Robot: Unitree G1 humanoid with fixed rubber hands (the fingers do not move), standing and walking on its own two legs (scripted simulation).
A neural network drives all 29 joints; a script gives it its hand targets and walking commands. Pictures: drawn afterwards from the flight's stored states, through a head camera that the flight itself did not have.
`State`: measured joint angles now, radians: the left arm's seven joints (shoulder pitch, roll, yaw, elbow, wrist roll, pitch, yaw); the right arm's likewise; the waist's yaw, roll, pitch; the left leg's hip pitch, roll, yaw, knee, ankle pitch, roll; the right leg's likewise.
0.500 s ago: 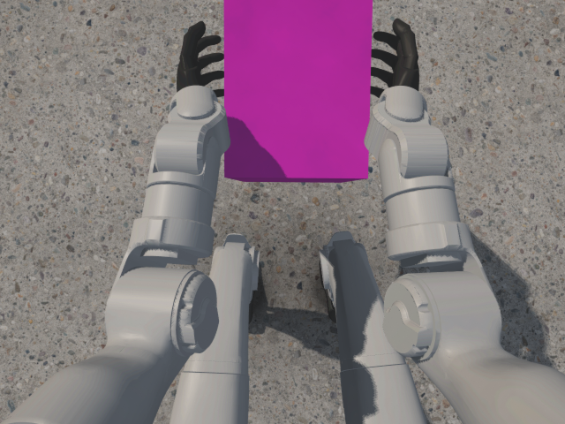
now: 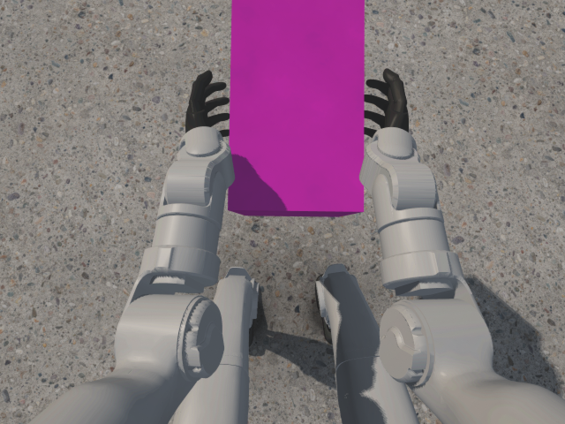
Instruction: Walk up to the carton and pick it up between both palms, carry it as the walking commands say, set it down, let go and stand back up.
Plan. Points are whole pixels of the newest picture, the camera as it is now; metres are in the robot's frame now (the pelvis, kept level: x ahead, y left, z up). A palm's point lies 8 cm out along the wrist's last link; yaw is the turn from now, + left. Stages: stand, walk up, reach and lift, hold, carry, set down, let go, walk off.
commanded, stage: reach and lift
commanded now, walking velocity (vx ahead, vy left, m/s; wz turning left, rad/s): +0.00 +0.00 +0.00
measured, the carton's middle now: (294, 121) +0.51 -0.02 -0.09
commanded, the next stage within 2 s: none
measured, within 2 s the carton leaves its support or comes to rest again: neither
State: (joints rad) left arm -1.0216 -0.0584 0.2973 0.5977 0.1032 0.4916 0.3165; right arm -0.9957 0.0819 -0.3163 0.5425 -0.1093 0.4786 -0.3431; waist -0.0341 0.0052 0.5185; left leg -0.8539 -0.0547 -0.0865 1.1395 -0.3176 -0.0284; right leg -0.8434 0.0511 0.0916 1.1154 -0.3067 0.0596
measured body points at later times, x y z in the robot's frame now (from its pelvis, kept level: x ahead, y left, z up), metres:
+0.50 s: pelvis +0.09 +0.00 +0.07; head +0.10 +0.01 +0.52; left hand +0.46 +0.11 +0.08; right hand +0.45 -0.14 +0.09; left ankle +0.15 +0.12 -0.64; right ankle +0.15 -0.14 -0.64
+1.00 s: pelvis +0.13 +0.00 +0.10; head +0.06 +0.02 +0.54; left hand +0.45 +0.11 +0.14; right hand +0.44 -0.14 +0.14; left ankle +0.15 +0.12 -0.64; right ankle +0.15 -0.14 -0.64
